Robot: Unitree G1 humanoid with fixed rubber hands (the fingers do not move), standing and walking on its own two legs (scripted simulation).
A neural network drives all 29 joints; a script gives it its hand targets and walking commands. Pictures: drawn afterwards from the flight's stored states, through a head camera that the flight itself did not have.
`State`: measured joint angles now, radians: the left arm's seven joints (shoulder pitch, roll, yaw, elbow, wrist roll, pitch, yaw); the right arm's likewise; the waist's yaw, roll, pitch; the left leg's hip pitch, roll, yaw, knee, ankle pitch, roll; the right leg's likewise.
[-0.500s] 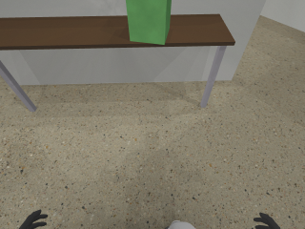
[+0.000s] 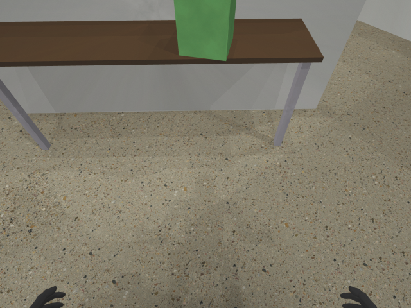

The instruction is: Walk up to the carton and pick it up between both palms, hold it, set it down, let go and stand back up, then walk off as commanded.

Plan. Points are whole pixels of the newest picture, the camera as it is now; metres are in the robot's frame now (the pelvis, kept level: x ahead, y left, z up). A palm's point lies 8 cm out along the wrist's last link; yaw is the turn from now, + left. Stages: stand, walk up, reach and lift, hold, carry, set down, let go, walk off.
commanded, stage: walk off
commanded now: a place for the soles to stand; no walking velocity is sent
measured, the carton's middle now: (207, 17) +1.16 -0.01 +0.00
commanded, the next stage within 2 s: stand in 0.46 s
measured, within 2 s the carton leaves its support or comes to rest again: neither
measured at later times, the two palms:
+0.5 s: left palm out of the picture +0.11 +0.32 -0.07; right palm out of the picture +0.10 -0.32 -0.09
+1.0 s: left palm out of the picture +0.11 +0.32 -0.07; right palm out of the picture +0.10 -0.32 -0.07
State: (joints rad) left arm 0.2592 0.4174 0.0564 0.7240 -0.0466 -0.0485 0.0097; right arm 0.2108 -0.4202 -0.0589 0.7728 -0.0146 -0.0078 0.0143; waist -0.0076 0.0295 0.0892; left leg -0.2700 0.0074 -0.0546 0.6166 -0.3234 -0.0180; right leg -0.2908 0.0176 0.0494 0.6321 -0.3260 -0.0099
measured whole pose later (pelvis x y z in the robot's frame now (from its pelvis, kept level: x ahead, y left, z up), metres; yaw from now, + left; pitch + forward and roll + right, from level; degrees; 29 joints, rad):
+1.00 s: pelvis -0.01 +0.00 +0.01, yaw +0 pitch -1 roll +0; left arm 0.12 0.42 0.02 0.93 -0.05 -0.05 0.01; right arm 0.21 -0.42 -0.06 0.77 -0.01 -0.01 0.02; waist -0.01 0.02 0.04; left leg -0.20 0.01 -0.05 0.48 -0.25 -0.02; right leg -0.22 0.01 0.05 0.48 -0.24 0.01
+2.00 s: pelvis -0.01 +0.00 +0.02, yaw +0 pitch -1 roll +0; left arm 0.09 0.42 0.02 1.04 -0.05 -0.04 0.00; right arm 0.21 -0.42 -0.06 0.84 -0.01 -0.01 0.02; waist -0.01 0.02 0.04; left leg -0.19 0.01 -0.05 0.43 -0.22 -0.02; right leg -0.19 0.01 0.05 0.42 -0.20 0.01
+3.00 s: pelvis -0.01 +0.00 +0.02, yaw +0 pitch -1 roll +0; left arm 0.09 0.42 0.02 1.05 -0.05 -0.03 0.00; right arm 0.21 -0.42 -0.06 0.86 -0.01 -0.01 0.02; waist -0.01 0.02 0.03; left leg -0.18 0.01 -0.05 0.42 -0.22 -0.02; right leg -0.19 0.01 0.05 0.41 -0.19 0.01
